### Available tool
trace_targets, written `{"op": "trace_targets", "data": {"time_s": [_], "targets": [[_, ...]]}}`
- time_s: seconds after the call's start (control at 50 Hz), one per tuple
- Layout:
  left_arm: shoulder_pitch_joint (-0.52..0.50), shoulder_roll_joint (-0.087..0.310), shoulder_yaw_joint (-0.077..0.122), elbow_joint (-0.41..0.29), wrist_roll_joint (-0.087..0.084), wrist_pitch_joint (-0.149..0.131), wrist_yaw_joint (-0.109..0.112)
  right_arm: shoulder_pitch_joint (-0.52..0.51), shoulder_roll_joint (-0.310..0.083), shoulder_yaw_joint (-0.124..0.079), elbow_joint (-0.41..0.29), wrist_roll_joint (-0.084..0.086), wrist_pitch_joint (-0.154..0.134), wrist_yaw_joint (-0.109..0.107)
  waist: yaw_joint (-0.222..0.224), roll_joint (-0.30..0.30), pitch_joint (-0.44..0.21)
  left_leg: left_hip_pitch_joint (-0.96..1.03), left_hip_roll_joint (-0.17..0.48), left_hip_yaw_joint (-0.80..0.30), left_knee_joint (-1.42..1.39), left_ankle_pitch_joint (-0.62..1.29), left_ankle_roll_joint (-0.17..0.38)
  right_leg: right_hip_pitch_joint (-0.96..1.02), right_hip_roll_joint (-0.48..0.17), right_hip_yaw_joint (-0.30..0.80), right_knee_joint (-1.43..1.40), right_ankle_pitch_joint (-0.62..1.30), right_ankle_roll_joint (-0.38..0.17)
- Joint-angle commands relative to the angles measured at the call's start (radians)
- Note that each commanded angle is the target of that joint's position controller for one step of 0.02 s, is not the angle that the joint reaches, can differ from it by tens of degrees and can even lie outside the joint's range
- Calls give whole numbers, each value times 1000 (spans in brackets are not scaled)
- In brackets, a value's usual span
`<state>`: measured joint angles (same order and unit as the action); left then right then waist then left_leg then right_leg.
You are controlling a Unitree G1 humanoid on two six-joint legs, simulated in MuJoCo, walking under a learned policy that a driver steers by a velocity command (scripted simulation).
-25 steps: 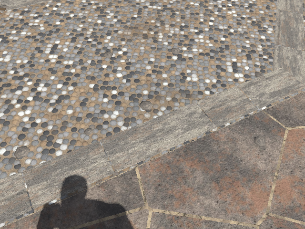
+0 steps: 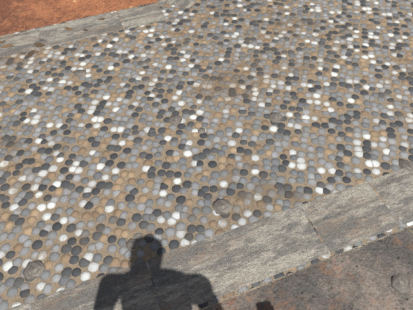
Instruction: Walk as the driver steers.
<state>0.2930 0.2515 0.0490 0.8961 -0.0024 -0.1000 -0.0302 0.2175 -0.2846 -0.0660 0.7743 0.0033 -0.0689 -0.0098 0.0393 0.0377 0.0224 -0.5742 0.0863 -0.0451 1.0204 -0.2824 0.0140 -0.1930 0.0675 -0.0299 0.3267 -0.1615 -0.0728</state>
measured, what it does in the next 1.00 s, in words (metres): walks ahead, turning right: left foot, then right foot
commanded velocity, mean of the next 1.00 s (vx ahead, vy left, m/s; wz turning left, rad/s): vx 0.50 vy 0.00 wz -0.48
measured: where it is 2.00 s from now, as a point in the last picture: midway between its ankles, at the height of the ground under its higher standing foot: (355, 201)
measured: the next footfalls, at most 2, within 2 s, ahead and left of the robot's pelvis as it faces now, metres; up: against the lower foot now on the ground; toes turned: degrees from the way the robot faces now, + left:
left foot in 0.28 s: +0.33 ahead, +0.14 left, +0.00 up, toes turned -9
right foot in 0.78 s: +0.50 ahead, -0.20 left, +0.00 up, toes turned -29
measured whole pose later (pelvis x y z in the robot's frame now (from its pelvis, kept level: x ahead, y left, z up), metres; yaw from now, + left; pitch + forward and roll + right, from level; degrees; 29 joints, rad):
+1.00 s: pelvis +0.49 -0.11 +0.00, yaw -33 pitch +2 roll +1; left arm 0.30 0.28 0.07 0.71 -0.01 -0.04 -0.02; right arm 0.13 -0.31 -0.06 0.76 -0.01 -0.10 0.00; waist 0.03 0.02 0.05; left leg -0.60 0.11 -0.05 1.05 -0.28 -0.03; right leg -0.26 0.09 0.04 0.40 -0.17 -0.10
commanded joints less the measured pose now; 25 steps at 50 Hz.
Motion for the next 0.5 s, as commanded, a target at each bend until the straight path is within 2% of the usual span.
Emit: {"op": "trace_targets", "data": {"time_s": [0.02,0.1,0.14,0.18,0.22,0.24,0.26,0.28,0.3,0.32,0.34,0.36,0.38,0.4,0.42,0.44,0.5], "targets": [[-21,173,38,-57,-10,-8,18,-48,-45,-9,-84,-9,-13,-4,-21,-91,-14,-90,29,-12,-162,130,-34,54,-265,253,-183,220,-174],[45,181,41,-37,-22,8,30,-179,-26,1,-109,0,-26,8,20,-103,2,6,-28,9,-412,332,-53,29,-215,191,-162,213,-130],[90,179,41,-24,-26,18,33,-240,-31,2,-126,8,-34,18,41,-110,11,32,-48,9,-469,353,-53,49,-230,216,-135,189,-129],[109,180,43,-20,-29,30,39,-276,-50,-2,-141,13,-44,28,39,-122,16,49,-58,-7,-524,321,-43,92,-253,262,-91,162,-120],[98,198,52,-25,-28,39,45,-247,-83,-13,-138,15,-54,31,6,-143,6,117,-62,-14,-561,259,-24,115,-276,307,-38,160,-101],[82,199,53,-31,-28,42,47,-189,-100,-21,-123,14,-57,28,-32,-149,-17,208,-66,-4,-590,244,-5,102,-266,307,14,199,-86],[73,176,46,-40,-23,42,46,-75,-137,-40,-92,7,-60,21,-86,-135,-88,384,-57,-1,-601,234,25,60,-213,279,136,259,-59],[49,118,25,-73,-6,39,42,90,-198,-58,-73,-12,-62,11,-161,-55,-232,651,97,-139,-560,211,90,-86,-143,227,407,130,-22],[173,20,-3,-105,-15,23,43,173,-277,-76,-50,-21,-46,10,-117,229,-376,982,339,-534,-616,100,232,-436,-6,105,743,-347,37],[171,104,12,-97,-38,16,41,176,-196,-58,-48,-11,-40,13,-128,232,-370,956,356,-684,-689,-92,258,-567,-61,166,906,-437,43],[89,174,33,-109,-46,18,42,119,-126,-38,-58,-6,-40,12,-137,134,-223,833,308,-530,-711,-109,212,-610,-104,170,946,-352,41],[42,170,37,-117,-39,24,43,61,-99,-27,-59,-8,-38,13,-115,77,-142,705,262,-396,-734,-28,182,-584,-142,145,933,-269,48],[18,158,40,-125,-29,31,43,14,-71,-18,-53,-10,-37,16,-91,64,-82,601,224,-307,-767,49,171,-556,-165,139,892,-217,53],[21,142,44,-129,-27,42,39,-17,-56,-13,-48,-16,-39,17,-63,82,-48,523,196,-232,-801,100,160,-514,-190,142,860,-180,56],[25,119,41,-135,-30,53,35,-32,-60,-17,-42,-16,-42,17,-48,92,-32,472,186,-182,-831,131,160,-480,-201,133,840,-159,60],[19,98,38,-144,-30,62,32,-36,-67,-21,-34,-14,-47,18,-41,83,-23,446,186,-141,-855,171,169,-474,-207,126,825,-142,65],[-33,85,35,-182,-21,77,28,-28,-104,-36,-11,-14,-55,11,-35,39,-3,442,198,-40,-890,264,188,-513,-216,129,727,-44,83]]}}
Velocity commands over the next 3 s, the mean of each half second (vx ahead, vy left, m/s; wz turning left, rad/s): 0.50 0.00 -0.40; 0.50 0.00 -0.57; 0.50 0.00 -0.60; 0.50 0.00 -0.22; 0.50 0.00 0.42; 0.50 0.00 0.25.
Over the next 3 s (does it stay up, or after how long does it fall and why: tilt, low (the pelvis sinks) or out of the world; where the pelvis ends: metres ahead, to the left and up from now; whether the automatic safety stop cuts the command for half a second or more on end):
stays up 1.27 -0.90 0.00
